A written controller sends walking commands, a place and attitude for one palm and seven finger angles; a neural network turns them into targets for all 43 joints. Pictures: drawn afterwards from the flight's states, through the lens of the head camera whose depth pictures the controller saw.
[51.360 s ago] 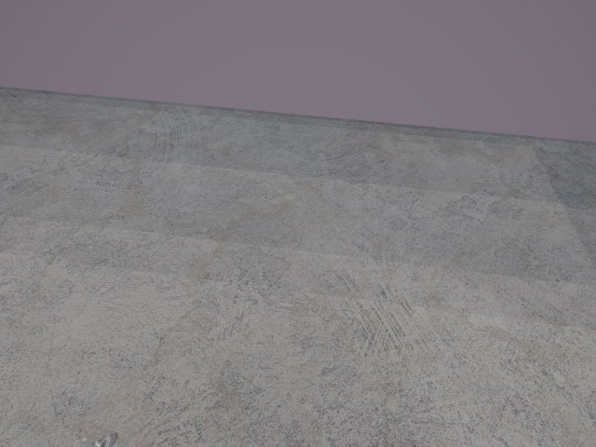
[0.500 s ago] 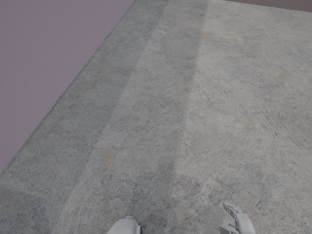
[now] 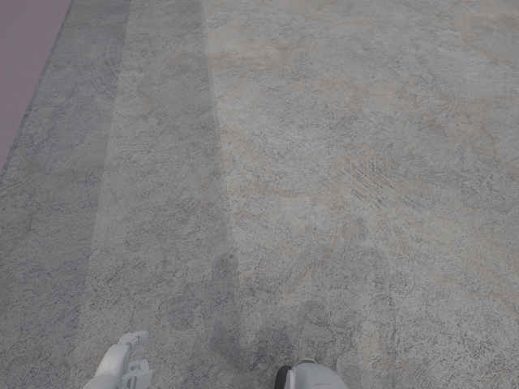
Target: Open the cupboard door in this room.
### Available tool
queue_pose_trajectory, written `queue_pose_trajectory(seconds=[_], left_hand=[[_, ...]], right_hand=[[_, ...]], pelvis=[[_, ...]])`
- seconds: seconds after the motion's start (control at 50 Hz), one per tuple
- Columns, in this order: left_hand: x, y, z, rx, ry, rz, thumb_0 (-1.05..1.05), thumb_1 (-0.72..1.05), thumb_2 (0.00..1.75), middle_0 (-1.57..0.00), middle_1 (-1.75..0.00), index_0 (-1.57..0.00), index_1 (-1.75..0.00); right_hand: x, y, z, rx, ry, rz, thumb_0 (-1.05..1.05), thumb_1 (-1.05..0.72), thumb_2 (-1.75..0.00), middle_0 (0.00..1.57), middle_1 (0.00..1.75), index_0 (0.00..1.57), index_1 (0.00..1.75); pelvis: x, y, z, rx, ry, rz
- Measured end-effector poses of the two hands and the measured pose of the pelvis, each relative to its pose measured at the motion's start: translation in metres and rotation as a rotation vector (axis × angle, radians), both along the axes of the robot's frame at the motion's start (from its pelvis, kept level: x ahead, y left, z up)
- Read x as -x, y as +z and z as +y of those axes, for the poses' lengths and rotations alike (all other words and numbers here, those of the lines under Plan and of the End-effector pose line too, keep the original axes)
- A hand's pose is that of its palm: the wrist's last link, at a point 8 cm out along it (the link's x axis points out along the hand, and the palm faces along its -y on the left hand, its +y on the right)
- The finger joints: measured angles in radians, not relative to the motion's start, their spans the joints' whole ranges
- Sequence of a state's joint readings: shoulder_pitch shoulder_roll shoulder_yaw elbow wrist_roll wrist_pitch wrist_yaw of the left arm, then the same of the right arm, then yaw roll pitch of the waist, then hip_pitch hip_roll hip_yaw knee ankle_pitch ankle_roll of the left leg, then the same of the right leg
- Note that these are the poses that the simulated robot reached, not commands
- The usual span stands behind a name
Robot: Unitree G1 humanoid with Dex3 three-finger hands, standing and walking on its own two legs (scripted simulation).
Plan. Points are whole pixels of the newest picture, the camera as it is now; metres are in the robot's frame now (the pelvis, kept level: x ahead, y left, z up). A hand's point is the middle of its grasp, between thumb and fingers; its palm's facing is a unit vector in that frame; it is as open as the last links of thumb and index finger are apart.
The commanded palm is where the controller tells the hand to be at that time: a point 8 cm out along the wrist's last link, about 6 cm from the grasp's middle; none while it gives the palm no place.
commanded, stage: turn to face it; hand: left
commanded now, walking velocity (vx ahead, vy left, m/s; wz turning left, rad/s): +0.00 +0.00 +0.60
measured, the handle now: out of the picture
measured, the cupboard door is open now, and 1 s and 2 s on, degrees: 46 46 46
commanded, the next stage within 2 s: none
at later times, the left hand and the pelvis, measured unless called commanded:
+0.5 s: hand (154, 343) +0.22 +0.20 -0.18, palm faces +0.21 -0.96 -0.19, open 7.2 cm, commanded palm none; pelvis +0.17 +0.00 -0.01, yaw +12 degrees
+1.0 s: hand (181, 348) +0.20 +0.14 -0.13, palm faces +0.47 -0.83 -0.29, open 7.4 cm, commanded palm none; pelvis +0.24 -0.07 +0.02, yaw +30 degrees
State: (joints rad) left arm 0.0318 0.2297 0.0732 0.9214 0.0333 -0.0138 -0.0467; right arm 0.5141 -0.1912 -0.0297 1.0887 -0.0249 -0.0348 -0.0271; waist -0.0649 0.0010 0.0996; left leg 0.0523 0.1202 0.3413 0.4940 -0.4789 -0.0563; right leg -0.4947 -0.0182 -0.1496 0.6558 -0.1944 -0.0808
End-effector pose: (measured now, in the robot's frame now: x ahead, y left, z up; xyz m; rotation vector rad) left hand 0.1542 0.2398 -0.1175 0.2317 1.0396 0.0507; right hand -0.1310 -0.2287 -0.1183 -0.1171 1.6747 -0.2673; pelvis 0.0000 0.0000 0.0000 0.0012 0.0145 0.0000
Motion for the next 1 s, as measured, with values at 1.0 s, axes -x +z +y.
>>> queue_pose_trajectory(seconds=[1.0], left_hand=[[-0.019,0.019,-0.065,-0.041,0.630,0.182,0.01,0.90,0.90,-0.20,-0.30,-0.20,-0.30]], right_hand=[[-0.573,-0.008,-0.025,-0.130,0.628,-0.427,0.01,-0.91,-0.90,0.20,0.29,0.19,0.29]], pelvis=[[-0.237,0.018,-0.067,-0.055,0.525,0.021]])
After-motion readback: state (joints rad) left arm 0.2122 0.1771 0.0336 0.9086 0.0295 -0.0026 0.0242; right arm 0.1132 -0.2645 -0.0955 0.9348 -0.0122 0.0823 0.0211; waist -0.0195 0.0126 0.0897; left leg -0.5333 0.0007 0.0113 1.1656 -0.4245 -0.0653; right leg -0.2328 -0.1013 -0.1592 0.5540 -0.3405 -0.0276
